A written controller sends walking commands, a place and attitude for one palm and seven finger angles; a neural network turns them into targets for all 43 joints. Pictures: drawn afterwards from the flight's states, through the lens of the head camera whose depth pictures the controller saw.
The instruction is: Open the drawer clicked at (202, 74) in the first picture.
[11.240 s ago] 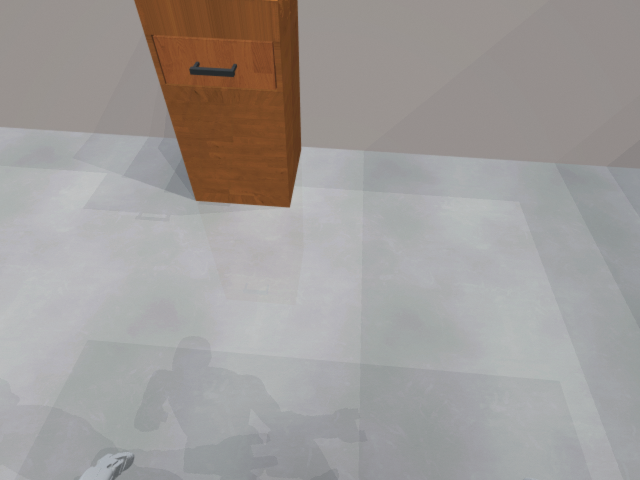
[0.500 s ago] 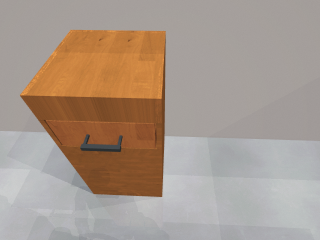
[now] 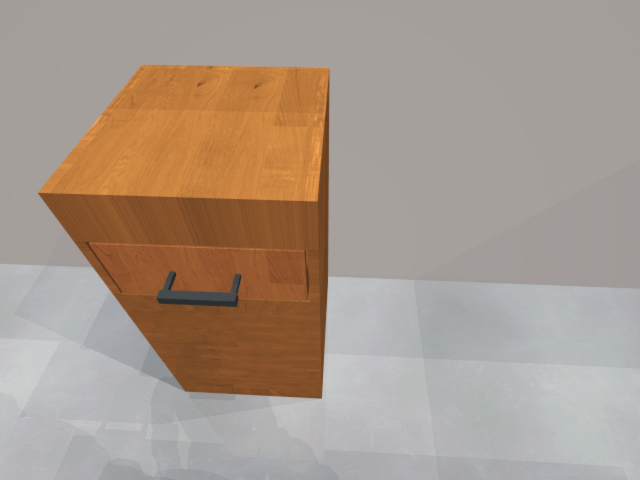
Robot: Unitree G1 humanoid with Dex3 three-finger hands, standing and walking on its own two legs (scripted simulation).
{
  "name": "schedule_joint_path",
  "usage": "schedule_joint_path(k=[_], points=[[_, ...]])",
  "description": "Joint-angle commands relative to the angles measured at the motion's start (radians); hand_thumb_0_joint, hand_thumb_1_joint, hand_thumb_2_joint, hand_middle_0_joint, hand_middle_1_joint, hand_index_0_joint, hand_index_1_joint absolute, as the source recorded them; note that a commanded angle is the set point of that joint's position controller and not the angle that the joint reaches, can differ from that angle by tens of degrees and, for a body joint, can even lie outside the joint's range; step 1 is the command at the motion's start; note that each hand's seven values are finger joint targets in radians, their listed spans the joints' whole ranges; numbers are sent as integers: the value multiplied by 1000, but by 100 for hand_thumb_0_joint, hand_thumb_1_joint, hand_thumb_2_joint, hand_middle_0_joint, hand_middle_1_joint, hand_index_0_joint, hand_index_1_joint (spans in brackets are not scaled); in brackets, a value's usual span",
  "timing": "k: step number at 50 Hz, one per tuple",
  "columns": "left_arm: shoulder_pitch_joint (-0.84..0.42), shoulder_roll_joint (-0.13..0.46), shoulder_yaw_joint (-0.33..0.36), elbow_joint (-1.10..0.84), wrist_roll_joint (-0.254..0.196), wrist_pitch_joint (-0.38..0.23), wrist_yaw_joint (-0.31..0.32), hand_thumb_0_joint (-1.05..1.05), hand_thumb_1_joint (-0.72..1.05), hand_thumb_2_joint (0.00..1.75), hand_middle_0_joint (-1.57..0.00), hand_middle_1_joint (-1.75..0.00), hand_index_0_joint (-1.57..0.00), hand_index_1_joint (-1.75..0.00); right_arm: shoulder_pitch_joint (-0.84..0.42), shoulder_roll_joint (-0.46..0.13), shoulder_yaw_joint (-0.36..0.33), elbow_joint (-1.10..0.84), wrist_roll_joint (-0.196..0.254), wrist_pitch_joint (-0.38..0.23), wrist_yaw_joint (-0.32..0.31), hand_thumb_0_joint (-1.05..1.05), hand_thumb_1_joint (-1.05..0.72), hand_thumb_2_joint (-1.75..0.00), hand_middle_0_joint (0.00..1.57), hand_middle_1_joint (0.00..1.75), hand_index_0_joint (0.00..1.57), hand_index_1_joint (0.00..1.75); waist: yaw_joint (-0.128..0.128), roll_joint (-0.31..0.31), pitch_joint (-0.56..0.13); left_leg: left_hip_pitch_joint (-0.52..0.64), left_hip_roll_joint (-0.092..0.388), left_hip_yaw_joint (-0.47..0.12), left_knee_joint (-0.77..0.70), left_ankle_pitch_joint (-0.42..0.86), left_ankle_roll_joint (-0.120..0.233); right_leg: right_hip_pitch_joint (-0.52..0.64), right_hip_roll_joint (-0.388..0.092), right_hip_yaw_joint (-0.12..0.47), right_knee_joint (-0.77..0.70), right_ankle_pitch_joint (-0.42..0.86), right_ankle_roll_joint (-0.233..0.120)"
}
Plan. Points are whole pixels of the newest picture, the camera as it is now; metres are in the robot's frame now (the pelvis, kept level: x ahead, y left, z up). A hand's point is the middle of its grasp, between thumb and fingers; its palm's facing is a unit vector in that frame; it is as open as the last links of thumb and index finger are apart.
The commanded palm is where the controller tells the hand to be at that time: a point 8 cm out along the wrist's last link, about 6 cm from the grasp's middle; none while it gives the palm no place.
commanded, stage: look again from close up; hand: left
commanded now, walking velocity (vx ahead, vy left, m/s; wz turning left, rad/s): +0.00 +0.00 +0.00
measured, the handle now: (201, 288) +0.45 +0.26 -0.12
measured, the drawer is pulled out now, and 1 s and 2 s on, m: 0.00 0.00 0.00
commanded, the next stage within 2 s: shuffle to correct the standing spot in 0.30 s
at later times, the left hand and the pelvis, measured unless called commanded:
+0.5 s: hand out of the picture -0.05 +0.14 -0.17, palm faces +0.06 -0.98 -0.18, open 7.4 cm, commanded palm none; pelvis -0.02 -0.01 +0.00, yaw +0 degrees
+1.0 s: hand out of the picture -0.08 +0.28 -0.19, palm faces +0.09 -0.97 -0.24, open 7.4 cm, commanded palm none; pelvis -0.09 +0.08 -0.01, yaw +1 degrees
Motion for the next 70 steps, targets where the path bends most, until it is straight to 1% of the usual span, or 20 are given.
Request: schedule_joint_path(k=[1, 20, 27, 29, 32, 35, 38, 43, 46, 47, 48, 49, 50, 51, 53, 56, 60, 65, 68, 70], points=[[89, 100, 17, -16, 3, -8, 5, 0, 90, 90, -20, -30, -20, -30, 85, -68, -8, -12, 4, -6, -2, 0, -90, -90, 20, 30, 20, 30, 3, -19, 46, -17, 92, -63, -30, 305, 45, -24, -147, 111, -65, 478, 10], [117, 84, 16, -12, 3, -12, 6, 0, 90, 90, -20, -30, -20, -30, 105, -44, -8, -7, 5, -2, -1, 0, -90, -90, 20, 30, 20, 30, 6, -24, 58, -49, 85, -56, -31, 230, 36, -32, -143, 127, -93, 436, 19], [119, 145, 48, -45, 6, -1, 23, 0, 90, 90, -20, -30, -20, -30, 82, -64, -32, -64, 8, 22, -2, 0, -90, -90, 20, 30, 20, 30, 25, -51, 3, -131, 65, -16, 46, 228, 10, 36, -222, 182, -3, 778, 18], [117, 160, 58, -50, 8, 5, 27, 0, 90, 90, -20, -30, -20, -30, 71, -68, -40, -78, 7, 34, 0, 0, -90, -90, 20, 30, 20, 30, 29, -92, 7, -182, 44, 1, 103, 135, 1, 46, -263, 223, -5, 811, -2], [131, 174, 72, -54, 17, 12, 30, 0, 90, 90, -20, -30, -20, -30, 15, -73, -55, -116, 4, 49, 5, 0, -90, -90, 20, 30, 20, 30, 58, -167, 31, -313, 26, -21, 297, -154, -4, 53, -368, 316, -48, 856, -111], [83, 191, 88, -87, 25, 20, 28, 0, 90, 90, -20, -30, -20, -30, -28, -79, -71, -147, 2, 57, 17, 0, -90, -90, 20, 30, 20, 30, 55, -126, 60, -360, 27, -94, 518, -205, -3, -48, -418, 345, -90, 693, -203], [8, 222, 99, -130, 31, 24, 21, 0, 90, 90, -20, -30, -20, -30, -33, -77, -81, -171, 3, 65, 34, 0, -90, -90, 20, 30, 20, 30, 31, -118, 57, -328, 25, -98, 530, -179, -12, -135, -397, 289, -93, 534, -173], [-29, 265, 113, -165, 34, 34, 7, 0, 90, 90, -20, -30, -20, -30, -53, -79, -84, -209, 3, 57, 47, 0, -90, -90, 20, 30, 20, 30, 33, -174, 23, -245, 0, -43, 349, -83, -20, -183, -350, 251, -82, 289, -113], [-59, 226, 94, -174, 28, 44, -2, 0, 90, 90, -20, -30, -20, -30, 78, -71, -70, -169, 7, 26, 42, 0, -90, -90, 20, 30, 20, 30, -25, -141, -34, 19, -26, 4, 59, 78, -5, -312, -215, 158, -6, -34, -21], [-40, 169, 77, -171, 24, 47, -6, 0, 90, 90, -20, -30, -20, -30, 122, -113, -75, -146, 1, 12, 35, 0, -90, -90, 20, 30, 20, 30, -35, 11, -54, 77, 40, -55, -29, 10, -4, -348, -145, 110, 114, -127, 12], [-15, 94, 60, -179, 21, 50, -12, 0, 90, 90, -20, -30, -20, -30, 154, -191, -92, -146, -11, 5, 33, 0, -90, -90, 20, 30, 20, 30, -47, 274, -25, 12, 232, -357, -180, -214, 44, -445, -41, 17, 328, -255, 61], [-25, 94, 59, -195, 25, 48, -10, 0, 90, 90, -20, -30, -20, -30, 173, -230, -94, -166, -18, 14, 32, 0, -90, -90, 20, 30, 20, 30, -64, 279, 35, -115, 329, -518, -278, -327, 118, -481, -9, 52, 481, -270, 50], [-43, 103, 67, -212, 26, 41, -17, 0, 90, 90, -20, -30, -20, -30, 142, -240, -89, -184, -30, 21, 31, 0, -90, -90, 20, 30, 20, 30, -48, 170, 85, -200, 373, -526, -298, -415, 178, -497, -38, 87, 603, -189, 35], [-52, 111, 74, -184, 38, 49, -21, 0, 90, 90, -20, -30, -20, -30, 105, -208, -82, -173, -31, 17, 26, 0, -90, -90, 20, 30, 20, 30, -31, 165, 84, -235, 335, -537, -319, -448, 153, -491, -43, 122, 678, -121, 30], [0, 134, 80, -155, 40, 46, -42, 0, 90, 90, -20, -30, -20, -30, 37, -166, -66, -199, -26, 4, 17, 0, -90, -90, 20, 30, 20, 30, 11, 101, 117, -246, 291, -428, -291, -330, 144, -525, -59, 125, 772, 6, 41], [7, 121, 79, -152, 39, 46, -58, 0, 90, 90, -20, -30, -20, -30, 104, -146, -62, -173, -20, -16, 6, 0, -90, -90, 20, 30, 20, 30, -3, 52, 85, -149, 257, -310, -238, -83, 149, -571, -54, 120, 849, 105, 63], [-21, 120, 77, -179, 39, 53, -61, 0, 90, 90, -20, -30, -20, -30, 187, -138, -59, -136, -17, -29, -6, 0, -90, -90, 20, 30, 20, 30, -21, 76, 41, -44, 271, -276, -190, 149, 176, -608, -65, 121, 811, 104, 85], [-85, 90, 58, -199, 22, 52, -54, 0, 90, 90, -20, -30, -20, -30, 216, -145, -63, -112, -24, -22, -2, 0, -90, -90, 20, 30, 20, 30, -45, 146, 13, -22, 257, -220, -139, 385, 198, -483, -79, 59, 523, -15, 91], [-80, 65, 50, -183, 8, 38, -43, 0, 90, 90, -20, -30, -20, -30, 188, -151, -69, -106, -27, -5, 8, 0, -90, -90, 20, 30, 20, 30, -42, 212, -7, -91, 237, -208, -100, 360, 183, -308, -52, 22, 294, -80, 75], [-34, 61, 51, -150, 6, 26, -39, 0, 90, 90, -20, -30, -20, -30, 177, -144, -70, -100, -20, 4, 11, 0, -90, -90, 20, 30, 20, 30, -17, 194, -25, -152, 207, -190, -60, 254, 151, -178, -36, 3, 137, 23, 72]])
